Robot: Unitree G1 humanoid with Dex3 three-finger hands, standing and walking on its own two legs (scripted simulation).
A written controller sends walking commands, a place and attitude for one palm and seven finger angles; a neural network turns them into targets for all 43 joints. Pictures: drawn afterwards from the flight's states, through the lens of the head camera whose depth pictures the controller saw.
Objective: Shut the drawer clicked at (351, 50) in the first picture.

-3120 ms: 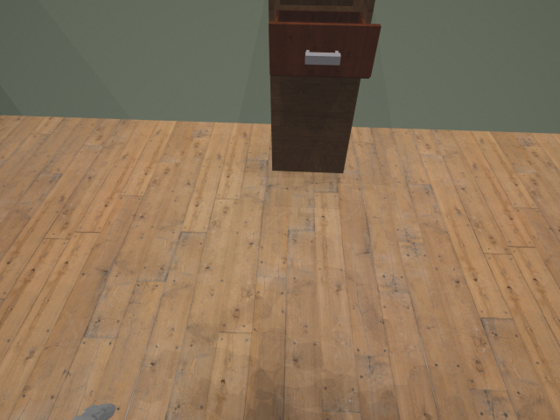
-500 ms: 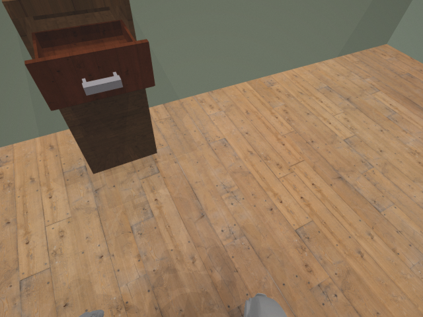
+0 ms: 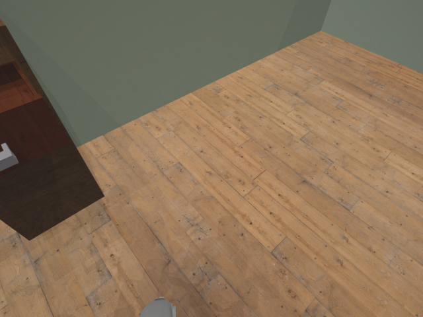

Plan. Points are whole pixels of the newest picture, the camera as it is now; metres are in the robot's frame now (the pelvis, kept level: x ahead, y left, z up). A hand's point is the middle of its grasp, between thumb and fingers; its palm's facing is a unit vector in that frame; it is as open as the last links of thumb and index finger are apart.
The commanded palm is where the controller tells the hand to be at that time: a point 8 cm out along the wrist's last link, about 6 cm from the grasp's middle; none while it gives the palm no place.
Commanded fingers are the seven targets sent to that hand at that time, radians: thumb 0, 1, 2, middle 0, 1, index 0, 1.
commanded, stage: turn to face it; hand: left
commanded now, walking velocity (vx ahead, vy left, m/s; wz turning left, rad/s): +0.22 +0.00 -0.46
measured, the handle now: out of the picture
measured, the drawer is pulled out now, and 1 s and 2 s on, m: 0.30 0.30 0.30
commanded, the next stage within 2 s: take the last steps up to it in 1.54 s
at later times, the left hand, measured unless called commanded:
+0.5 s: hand (129, 282) +0.22 +0.20 -0.16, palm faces +0.07 -0.98 -0.17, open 7.4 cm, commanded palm none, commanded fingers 0.00 0.90 0.90 -0.20 -0.30 -0.20 -0.30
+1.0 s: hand out of the picture +0.09 +0.26 -0.19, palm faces +0.42 -0.87 -0.25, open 7.4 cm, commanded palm none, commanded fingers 0.00 0.90 0.90 -0.20 -0.30 -0.20 -0.30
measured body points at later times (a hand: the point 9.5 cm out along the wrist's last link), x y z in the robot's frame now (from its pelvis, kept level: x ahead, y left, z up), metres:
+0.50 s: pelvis +0.13 +0.02 +0.00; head +0.16 +0.03 +0.45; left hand +0.22 +0.25 -0.15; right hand +0.13 -0.21 -0.15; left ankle +0.14 +0.13 -0.74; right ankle +0.16 -0.10 -0.72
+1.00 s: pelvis +0.14 +0.04 -0.02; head +0.17 +0.09 +0.43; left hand +0.07 +0.31 -0.17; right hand +0.37 -0.16 -0.13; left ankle +0.11 +0.14 -0.74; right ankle +0.16 -0.10 -0.71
